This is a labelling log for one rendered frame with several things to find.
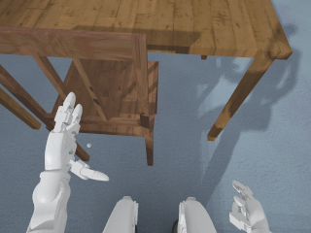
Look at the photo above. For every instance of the robot left thigh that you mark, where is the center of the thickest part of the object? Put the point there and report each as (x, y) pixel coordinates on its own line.
(123, 217)

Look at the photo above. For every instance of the right robot shin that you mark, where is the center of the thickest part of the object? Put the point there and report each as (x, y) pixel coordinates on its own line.
(180, 228)

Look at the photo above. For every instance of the right robot hand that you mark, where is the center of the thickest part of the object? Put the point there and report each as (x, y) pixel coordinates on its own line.
(253, 216)

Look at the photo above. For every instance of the left robot forearm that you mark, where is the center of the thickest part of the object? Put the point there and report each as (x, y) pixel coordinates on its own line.
(50, 198)

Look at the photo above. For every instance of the chair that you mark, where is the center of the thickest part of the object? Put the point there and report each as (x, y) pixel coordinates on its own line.
(110, 75)

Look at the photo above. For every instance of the left robot hand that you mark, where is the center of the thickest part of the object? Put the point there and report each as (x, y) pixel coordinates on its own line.
(61, 140)

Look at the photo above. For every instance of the table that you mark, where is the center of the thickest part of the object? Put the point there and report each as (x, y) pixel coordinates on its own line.
(233, 28)

